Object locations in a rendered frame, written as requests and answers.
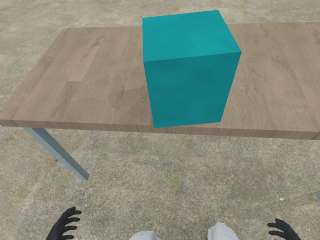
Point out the robot right hand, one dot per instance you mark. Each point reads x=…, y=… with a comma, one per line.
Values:
x=288, y=233

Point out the table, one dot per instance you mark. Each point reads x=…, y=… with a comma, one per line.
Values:
x=93, y=78

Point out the robot left hand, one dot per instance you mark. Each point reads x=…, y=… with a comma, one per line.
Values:
x=56, y=233

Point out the carton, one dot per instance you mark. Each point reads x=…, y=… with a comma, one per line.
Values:
x=190, y=60

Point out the right robot shin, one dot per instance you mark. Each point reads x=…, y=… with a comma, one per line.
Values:
x=220, y=223

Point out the robot right thigh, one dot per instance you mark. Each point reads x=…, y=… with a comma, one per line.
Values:
x=221, y=232

